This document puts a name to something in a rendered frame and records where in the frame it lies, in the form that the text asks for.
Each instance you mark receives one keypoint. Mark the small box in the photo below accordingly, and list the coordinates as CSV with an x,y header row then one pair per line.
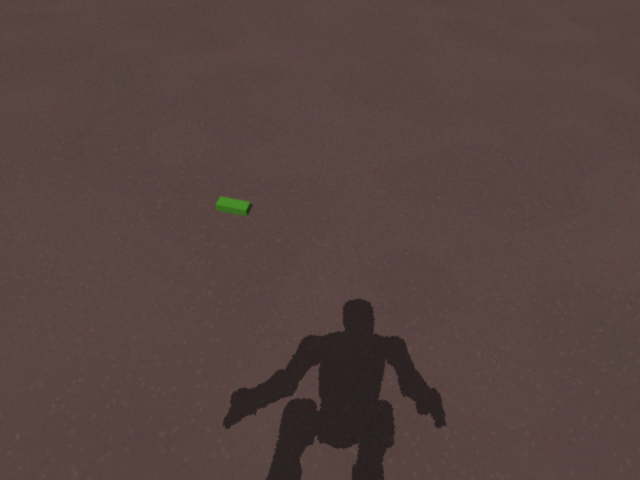
x,y
233,206

